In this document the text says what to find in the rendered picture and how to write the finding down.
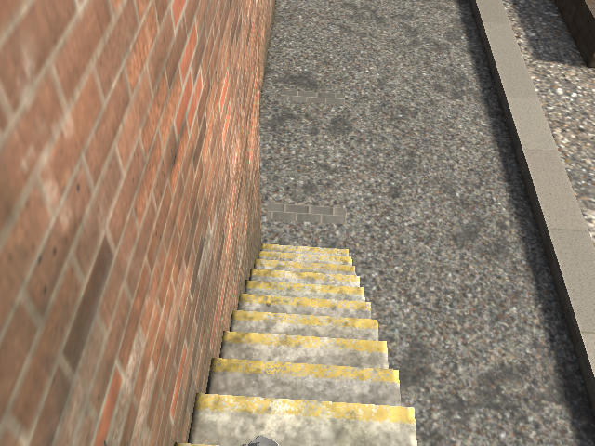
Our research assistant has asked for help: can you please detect stairs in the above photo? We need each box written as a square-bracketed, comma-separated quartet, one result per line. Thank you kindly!
[174, 243, 417, 446]

